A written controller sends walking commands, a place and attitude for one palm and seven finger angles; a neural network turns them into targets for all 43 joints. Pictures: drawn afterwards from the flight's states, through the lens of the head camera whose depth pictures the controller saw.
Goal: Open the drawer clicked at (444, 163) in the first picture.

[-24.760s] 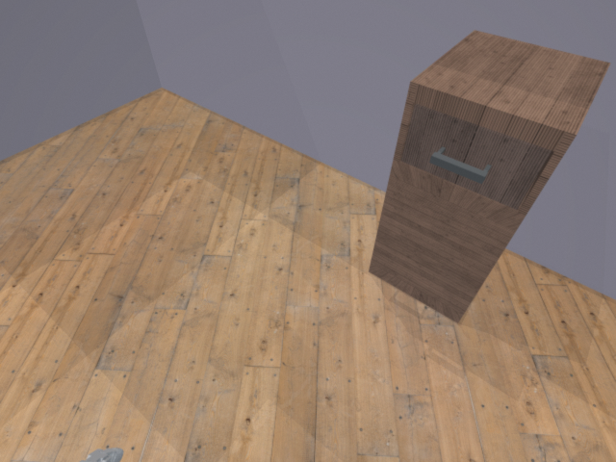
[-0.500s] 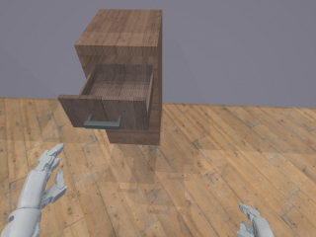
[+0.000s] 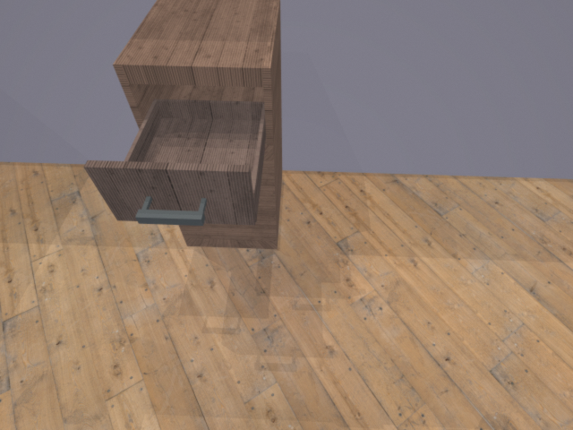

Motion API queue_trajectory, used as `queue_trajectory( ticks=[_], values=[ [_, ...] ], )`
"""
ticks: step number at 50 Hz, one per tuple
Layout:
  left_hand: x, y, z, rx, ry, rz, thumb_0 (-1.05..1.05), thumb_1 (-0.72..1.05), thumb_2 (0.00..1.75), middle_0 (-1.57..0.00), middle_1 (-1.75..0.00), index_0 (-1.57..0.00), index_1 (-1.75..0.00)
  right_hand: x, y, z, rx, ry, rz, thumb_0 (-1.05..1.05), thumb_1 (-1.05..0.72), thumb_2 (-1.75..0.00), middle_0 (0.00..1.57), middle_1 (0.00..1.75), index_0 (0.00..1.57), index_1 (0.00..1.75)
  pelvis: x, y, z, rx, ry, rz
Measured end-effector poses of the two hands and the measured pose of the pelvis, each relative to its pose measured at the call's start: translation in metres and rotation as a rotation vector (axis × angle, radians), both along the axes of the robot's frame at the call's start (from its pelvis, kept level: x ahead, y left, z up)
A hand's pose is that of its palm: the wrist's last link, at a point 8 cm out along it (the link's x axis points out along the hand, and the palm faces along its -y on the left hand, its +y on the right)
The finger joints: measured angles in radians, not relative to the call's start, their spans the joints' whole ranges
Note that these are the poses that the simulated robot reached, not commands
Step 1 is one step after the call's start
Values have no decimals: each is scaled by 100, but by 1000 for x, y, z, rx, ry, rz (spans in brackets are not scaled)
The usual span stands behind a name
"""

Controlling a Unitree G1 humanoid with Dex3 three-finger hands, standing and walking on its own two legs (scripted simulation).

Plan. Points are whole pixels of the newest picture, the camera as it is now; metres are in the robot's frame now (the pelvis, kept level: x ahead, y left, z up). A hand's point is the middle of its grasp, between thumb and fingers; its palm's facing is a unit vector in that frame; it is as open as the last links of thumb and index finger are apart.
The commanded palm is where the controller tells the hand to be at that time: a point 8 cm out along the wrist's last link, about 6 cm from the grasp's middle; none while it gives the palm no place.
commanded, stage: let the arm hang, fingers relaxed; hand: left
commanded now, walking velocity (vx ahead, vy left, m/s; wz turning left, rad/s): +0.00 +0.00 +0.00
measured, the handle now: (173, 209) +0.54 +0.29 -0.11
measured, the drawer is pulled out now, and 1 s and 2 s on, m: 0.30 0.30 0.30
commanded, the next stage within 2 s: look to check the result in 0.50 s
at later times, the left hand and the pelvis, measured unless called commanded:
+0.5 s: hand out of the picture +0.04 +0.17 -0.17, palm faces +0.00 -0.98 -0.22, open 7.3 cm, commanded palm none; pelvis +0.00 -0.02 +0.00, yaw -1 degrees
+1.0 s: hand out of the picture +0.04 +0.17 -0.17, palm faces +0.00 -0.97 -0.25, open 7.3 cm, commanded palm none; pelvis +0.02 -0.03 +0.00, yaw +0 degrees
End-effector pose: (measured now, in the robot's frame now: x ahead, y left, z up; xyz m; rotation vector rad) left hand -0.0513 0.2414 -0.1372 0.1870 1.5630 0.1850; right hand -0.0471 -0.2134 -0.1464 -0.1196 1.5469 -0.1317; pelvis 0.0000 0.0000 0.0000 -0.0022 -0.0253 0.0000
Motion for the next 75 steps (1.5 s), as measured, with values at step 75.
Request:
queue_trajectory(
  ticks=[75],
  values=[
    [120,-12,9,43,-242,-71,0,91,90,-20,-30,-20,-30,84,-60,3,-65,-158,22,0,-91,-90,20,30,20,30,24,-28,4,4,3,-8]
  ],
)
